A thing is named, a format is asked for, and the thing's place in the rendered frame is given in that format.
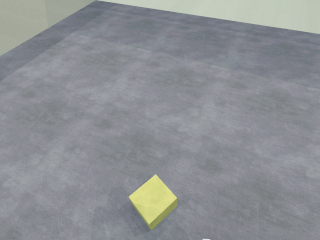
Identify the carton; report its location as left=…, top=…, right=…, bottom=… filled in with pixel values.
left=129, top=174, right=177, bottom=230

